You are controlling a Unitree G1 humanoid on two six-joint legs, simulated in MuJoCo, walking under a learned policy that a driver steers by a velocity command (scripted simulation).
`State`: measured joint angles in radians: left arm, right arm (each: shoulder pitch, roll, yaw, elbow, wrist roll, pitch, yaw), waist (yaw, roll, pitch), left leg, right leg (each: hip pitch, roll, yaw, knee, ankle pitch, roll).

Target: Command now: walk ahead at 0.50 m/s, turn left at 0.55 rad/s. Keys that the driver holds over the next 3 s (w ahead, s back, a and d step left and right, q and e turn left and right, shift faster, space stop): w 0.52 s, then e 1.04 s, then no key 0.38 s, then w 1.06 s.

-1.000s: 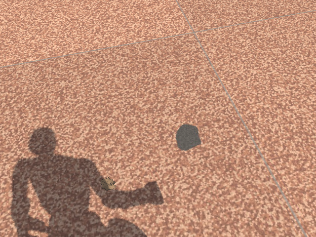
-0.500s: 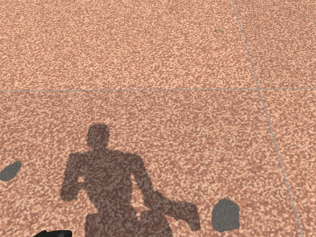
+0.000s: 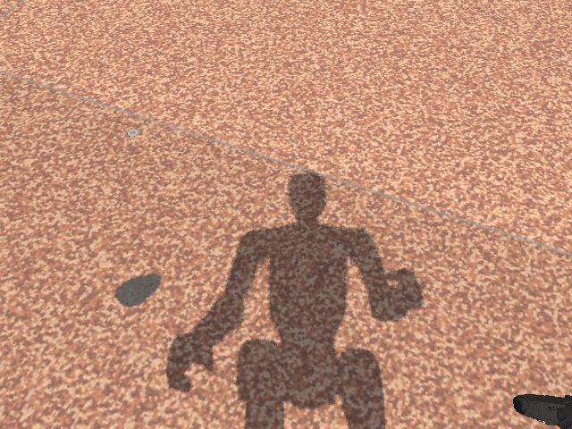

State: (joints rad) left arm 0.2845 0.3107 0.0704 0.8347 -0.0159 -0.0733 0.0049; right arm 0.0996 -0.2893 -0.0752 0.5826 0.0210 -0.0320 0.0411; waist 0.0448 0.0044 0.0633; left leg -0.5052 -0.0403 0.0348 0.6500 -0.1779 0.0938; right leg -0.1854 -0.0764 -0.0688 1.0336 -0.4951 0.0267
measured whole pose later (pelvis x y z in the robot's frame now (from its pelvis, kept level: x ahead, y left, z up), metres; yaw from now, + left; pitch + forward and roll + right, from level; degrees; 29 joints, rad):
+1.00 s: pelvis +0.45 -0.01 +0.02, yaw -7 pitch +3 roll +0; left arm 0.23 0.33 0.07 0.74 -0.02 0.01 0.03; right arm 0.09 -0.25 -0.05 0.66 -0.02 -0.03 -0.02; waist 0.04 -0.03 0.02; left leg -0.41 -0.01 -0.02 0.50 -0.14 0.01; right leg -0.42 0.08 0.10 0.96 -0.55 0.02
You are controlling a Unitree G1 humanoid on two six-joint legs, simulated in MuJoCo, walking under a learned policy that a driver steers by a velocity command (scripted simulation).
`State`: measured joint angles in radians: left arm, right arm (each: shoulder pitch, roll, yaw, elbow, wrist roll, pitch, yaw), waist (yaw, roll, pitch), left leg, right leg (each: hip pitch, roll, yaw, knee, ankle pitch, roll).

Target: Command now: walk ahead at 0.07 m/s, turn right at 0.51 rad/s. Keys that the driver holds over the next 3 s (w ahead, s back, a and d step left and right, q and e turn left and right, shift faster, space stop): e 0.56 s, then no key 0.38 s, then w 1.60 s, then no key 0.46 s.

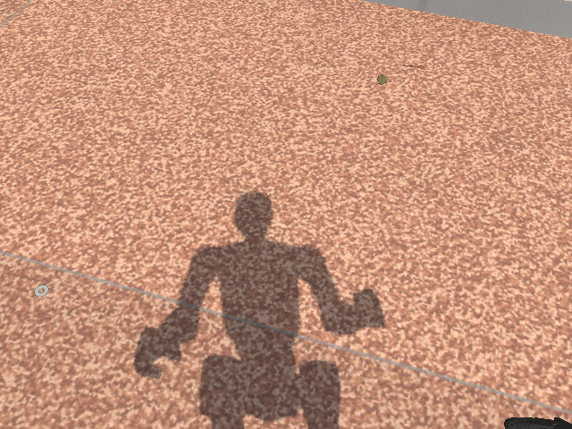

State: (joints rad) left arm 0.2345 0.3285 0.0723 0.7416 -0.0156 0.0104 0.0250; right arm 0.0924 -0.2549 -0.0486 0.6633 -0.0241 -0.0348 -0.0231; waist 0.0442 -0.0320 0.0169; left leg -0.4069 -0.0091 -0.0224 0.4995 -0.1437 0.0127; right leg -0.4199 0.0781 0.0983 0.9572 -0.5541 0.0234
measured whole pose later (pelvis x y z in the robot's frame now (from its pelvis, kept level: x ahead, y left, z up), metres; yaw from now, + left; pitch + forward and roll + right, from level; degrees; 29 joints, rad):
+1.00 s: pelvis +0.02 -0.02 +0.00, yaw -25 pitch -1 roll +0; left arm 0.20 0.27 0.05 0.67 0.02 0.04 0.01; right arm 0.16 -0.23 -0.03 0.75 -0.02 -0.02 0.00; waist 0.01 -0.03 0.02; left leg -0.22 -0.02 -0.02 0.52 -0.29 0.01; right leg -0.27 0.04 0.12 0.53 -0.25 0.00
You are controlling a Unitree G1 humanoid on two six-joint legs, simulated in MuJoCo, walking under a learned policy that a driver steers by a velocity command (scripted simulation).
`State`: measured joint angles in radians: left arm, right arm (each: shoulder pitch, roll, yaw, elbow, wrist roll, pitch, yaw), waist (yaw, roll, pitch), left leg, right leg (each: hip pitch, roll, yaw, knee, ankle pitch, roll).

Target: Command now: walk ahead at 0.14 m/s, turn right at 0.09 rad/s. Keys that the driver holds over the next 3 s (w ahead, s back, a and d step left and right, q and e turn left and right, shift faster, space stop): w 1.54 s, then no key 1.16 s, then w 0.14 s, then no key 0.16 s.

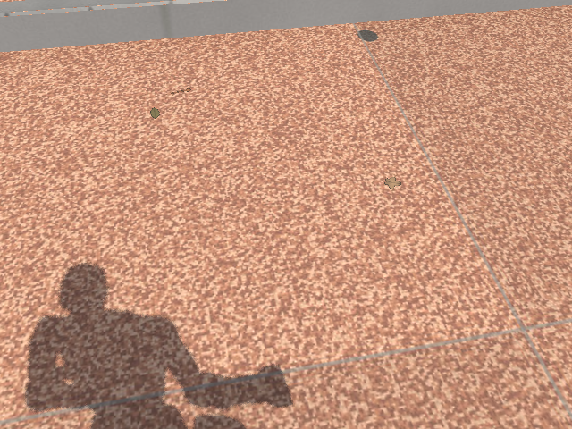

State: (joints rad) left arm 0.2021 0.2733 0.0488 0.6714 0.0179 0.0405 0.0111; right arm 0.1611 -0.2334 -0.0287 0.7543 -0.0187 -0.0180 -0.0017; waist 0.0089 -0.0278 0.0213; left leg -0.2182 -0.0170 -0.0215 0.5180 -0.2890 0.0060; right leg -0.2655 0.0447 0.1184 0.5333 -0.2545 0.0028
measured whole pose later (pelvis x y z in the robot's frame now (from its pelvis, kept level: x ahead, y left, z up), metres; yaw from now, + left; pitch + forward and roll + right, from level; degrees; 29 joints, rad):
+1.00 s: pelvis +0.43 +0.05 +0.01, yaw +0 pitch +1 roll +2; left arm 0.11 0.28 0.04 0.70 -0.01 -0.08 -0.01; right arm 0.37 -0.27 -0.04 0.86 0.01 -0.08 0.02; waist -0.08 -0.05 0.02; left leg 0.00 -0.09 0.03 0.20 -0.22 0.08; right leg -0.68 -0.12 0.05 0.65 0.09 0.01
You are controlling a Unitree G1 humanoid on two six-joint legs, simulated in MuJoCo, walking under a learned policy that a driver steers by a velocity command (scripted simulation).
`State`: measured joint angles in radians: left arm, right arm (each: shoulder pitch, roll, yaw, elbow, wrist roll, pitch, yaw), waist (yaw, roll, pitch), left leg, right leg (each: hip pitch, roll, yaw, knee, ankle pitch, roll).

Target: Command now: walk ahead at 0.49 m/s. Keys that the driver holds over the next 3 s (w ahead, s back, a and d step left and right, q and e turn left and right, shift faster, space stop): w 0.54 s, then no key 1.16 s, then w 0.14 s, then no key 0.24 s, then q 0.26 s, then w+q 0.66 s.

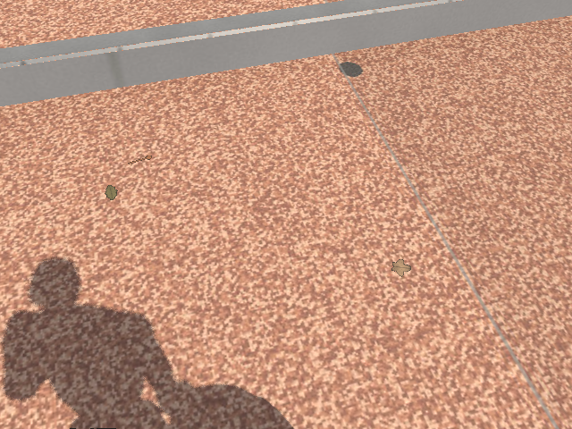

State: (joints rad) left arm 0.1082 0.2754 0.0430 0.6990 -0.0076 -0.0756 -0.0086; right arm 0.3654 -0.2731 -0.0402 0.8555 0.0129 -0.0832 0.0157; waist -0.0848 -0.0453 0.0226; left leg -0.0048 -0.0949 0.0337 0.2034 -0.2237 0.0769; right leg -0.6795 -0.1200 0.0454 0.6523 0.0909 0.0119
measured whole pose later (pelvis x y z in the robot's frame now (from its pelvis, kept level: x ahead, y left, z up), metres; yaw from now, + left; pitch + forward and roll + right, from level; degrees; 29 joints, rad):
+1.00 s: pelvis +0.48 +0.02 -0.01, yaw +0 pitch +0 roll +1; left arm 0.19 0.27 0.04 0.86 0.01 0.02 0.04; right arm 0.15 -0.23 -0.02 0.89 -0.02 -0.03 0.01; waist -0.01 -0.04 0.03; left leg -0.29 -0.06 0.06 0.42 -0.14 0.06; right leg -0.36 -0.07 0.05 0.61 -0.24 0.04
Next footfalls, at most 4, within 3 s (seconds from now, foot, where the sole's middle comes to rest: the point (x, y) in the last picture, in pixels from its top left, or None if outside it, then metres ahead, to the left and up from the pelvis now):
0.16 right None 0.28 -0.14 -0.78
0.66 left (227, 395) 0.57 0.11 -0.78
1.02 right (330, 391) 0.56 -0.13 -0.78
2.40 left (236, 363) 0.65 0.09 -0.78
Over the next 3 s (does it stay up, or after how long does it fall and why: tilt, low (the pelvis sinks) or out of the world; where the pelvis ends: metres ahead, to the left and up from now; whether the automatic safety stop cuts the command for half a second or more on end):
stays up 0.86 0.02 -0.01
